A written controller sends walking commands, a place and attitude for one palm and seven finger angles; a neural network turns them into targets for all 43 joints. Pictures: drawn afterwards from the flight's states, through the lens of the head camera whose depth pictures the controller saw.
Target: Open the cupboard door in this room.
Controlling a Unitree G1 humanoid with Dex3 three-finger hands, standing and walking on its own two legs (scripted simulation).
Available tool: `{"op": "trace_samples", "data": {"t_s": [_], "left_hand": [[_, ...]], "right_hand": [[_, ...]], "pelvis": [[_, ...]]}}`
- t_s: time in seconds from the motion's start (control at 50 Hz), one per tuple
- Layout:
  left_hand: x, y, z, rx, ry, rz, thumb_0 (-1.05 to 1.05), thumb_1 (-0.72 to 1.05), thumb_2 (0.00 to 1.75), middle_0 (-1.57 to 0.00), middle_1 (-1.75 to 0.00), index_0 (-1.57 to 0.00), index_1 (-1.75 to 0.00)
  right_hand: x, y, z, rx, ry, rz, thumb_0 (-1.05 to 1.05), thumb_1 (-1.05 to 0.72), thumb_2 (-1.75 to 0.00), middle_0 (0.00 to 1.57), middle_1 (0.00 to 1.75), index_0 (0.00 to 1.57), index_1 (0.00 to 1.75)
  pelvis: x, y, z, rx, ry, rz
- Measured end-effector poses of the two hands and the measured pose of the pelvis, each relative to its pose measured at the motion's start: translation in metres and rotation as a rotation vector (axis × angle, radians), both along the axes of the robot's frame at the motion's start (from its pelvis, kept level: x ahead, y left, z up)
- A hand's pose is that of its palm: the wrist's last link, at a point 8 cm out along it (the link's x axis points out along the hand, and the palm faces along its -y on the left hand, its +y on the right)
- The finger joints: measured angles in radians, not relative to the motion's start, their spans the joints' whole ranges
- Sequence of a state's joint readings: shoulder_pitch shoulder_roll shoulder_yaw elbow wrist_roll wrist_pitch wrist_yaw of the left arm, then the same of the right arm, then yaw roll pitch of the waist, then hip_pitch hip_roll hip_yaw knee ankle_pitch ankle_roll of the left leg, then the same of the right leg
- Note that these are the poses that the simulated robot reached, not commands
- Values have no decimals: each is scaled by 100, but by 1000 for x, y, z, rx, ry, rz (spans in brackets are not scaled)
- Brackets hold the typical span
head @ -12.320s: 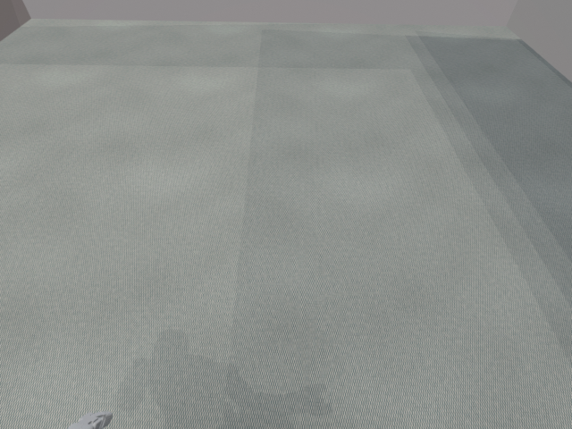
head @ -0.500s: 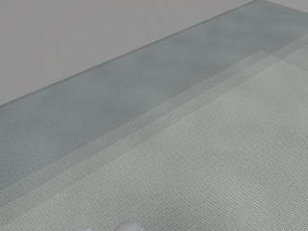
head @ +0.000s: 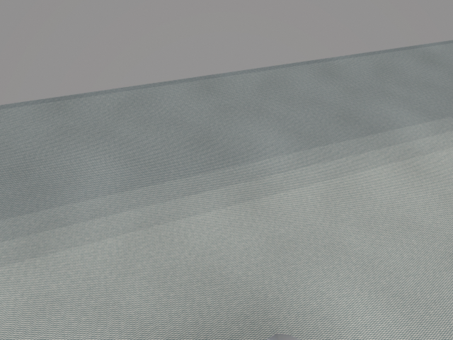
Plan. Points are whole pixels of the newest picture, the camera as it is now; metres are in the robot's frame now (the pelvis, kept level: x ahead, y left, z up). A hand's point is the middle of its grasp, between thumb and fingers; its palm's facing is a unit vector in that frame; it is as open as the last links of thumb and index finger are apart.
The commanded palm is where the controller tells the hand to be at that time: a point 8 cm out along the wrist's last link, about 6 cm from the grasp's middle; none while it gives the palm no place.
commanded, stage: turn or walk to find it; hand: left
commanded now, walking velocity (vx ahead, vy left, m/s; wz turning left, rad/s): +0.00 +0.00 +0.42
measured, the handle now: out of the picture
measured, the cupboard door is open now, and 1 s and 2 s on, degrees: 0 0 0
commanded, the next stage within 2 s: none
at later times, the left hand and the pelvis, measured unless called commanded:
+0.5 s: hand out of the picture -0.01 +0.14 -0.15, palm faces +0.25 -0.93 -0.27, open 7.3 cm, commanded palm none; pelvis -0.02 -0.06 +0.00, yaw +14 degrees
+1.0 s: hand out of the picture -0.08 +0.20 -0.16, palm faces +0.45 -0.86 -0.26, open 7.4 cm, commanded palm none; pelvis -0.06 -0.02 +0.00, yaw +25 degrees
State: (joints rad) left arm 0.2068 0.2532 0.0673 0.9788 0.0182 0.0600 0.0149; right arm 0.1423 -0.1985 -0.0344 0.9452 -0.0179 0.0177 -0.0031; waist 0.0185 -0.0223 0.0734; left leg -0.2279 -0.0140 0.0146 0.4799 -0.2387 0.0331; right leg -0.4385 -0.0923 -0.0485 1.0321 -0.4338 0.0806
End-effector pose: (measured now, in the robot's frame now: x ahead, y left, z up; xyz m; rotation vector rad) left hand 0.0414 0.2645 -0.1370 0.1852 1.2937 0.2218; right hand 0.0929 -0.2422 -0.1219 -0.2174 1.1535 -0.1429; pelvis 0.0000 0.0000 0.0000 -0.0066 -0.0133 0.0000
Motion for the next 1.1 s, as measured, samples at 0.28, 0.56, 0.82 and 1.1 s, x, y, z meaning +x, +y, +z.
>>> {"op": "trace_samples", "data": {"t_s": [0.28, 0.56, 0.82, 1.1], "left_hand": [[11, -60, 24, 50, -183, 26, 1, 91, 90, -20, -30, -20, -30], [-92, -76, 15, 15, -36, 230, 1, 91, 90, -20, -30, -21, -30], [-182, -31, -12, -24, 84, 396, 1, 91, 90, -20, -29, -20, -30], [-134, -43, 11, 52, -124, 403, 1, 91, 90, -20, -29, -20, -30]], "right_hand": [[-40, -46, -38, 71, 126, 23, 0, -90, -90, 20, 30, 20, 30], [-31, -53, -25, 14, 218, 171, 0, -91, -90, 19, 30, 20, 30], [28, 30, -2, -15, -3, 366, 0, -91, -90, 19, 30, 20, 30], [16, 13, -27, 41, 74, 405, 0, -90, -90, 20, 30, 21, 30]], "pelvis": [[-18, -47, -8, 30, -5, 134], [-29, -53, 1, 46, 3, 273], [-56, -17, -6, 4, -4, 365], [-57, -42, -8, 21, 15, 475]]}}
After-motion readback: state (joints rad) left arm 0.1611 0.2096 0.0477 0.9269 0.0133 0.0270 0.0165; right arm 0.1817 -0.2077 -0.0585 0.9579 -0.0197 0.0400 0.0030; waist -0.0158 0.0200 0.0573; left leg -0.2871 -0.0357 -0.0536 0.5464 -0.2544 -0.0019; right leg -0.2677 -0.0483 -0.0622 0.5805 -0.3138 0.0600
